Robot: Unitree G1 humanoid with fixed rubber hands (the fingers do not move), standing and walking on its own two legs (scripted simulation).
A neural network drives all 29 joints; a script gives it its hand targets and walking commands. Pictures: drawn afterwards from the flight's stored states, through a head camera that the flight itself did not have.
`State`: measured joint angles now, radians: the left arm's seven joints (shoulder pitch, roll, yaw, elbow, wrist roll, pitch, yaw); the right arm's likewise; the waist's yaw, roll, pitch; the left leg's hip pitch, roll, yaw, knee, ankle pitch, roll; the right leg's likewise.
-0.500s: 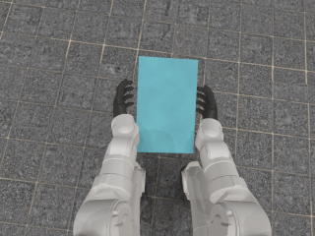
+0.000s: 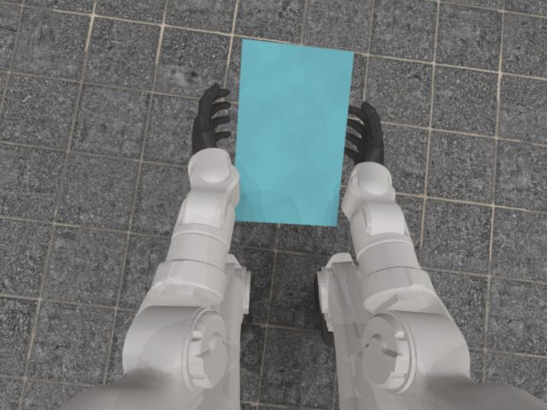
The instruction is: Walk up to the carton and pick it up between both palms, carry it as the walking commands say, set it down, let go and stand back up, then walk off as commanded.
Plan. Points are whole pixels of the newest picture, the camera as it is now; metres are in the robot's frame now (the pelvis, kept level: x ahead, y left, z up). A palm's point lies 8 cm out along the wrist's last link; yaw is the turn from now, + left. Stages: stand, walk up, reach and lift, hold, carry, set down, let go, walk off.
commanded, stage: set down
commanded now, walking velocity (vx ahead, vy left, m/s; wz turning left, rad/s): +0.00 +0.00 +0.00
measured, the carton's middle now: (283, 141) +0.48 +0.00 -0.18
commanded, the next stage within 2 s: none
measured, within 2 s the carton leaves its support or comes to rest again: neither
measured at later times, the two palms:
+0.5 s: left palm (216, 143) +0.48 +0.11 -0.18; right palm (351, 156) +0.46 -0.12 -0.19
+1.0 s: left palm (224, 145) +0.50 +0.10 -0.27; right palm (339, 157) +0.48 -0.12 -0.29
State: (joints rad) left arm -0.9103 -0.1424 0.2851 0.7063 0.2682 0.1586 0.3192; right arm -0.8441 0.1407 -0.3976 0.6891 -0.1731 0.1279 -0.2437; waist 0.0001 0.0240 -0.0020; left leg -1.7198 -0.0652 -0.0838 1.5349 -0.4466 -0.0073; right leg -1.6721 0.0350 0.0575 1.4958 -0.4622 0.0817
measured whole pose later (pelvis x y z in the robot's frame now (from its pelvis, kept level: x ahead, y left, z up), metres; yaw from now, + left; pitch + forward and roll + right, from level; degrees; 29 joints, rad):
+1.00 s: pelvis -0.04 +0.00 -0.12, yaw +0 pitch +30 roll -5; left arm -1.43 0.01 0.29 0.67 0.18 0.29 0.32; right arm -1.34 -0.03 -0.41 0.66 -0.07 0.28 -0.23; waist 0.00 0.03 0.52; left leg -2.01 -0.11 -0.09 1.94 -0.46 -0.02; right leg -1.94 0.06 0.06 1.91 -0.50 0.12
